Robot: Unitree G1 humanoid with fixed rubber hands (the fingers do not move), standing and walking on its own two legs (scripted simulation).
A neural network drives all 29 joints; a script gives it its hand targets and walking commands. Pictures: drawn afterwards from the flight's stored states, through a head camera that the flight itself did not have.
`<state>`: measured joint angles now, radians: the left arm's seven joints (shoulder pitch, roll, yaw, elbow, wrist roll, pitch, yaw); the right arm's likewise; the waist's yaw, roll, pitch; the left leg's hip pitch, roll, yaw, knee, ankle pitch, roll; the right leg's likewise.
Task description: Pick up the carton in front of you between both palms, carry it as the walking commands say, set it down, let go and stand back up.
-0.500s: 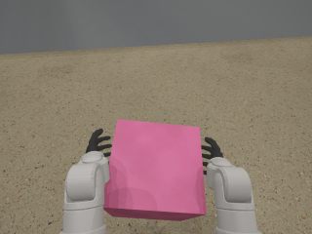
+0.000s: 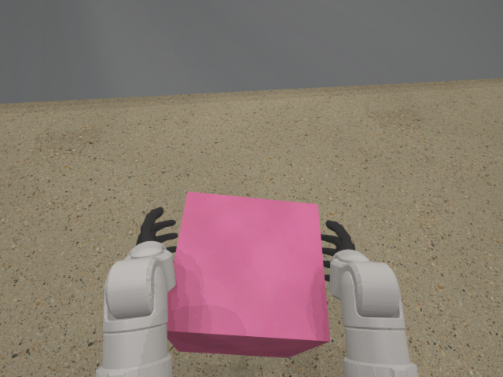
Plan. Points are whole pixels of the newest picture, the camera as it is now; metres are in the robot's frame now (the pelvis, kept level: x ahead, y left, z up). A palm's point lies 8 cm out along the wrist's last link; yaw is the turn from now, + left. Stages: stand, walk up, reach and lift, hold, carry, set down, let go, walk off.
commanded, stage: carry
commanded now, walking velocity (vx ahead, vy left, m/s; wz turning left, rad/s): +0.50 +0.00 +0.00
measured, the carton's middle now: (242, 283) +0.31 +0.01 -0.02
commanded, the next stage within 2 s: none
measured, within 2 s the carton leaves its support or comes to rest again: neither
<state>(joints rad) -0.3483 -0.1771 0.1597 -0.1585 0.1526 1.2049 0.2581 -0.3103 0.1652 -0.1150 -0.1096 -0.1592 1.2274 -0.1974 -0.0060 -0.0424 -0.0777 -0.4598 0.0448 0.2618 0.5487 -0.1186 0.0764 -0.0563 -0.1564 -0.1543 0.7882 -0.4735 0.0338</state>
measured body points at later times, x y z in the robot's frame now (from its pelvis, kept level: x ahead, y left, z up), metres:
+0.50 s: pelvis +0.32 -0.04 +0.02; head +0.32 -0.06 +0.47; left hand +0.62 +0.12 +0.11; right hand +0.62 -0.17 +0.08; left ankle +0.18 +0.08 -0.63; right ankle +0.34 -0.10 -0.72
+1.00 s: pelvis +0.60 +0.00 +0.02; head +0.65 +0.01 +0.47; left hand +0.91 +0.15 +0.08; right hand +0.90 -0.15 +0.07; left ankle +0.67 +0.06 -0.72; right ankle +0.53 -0.12 -0.70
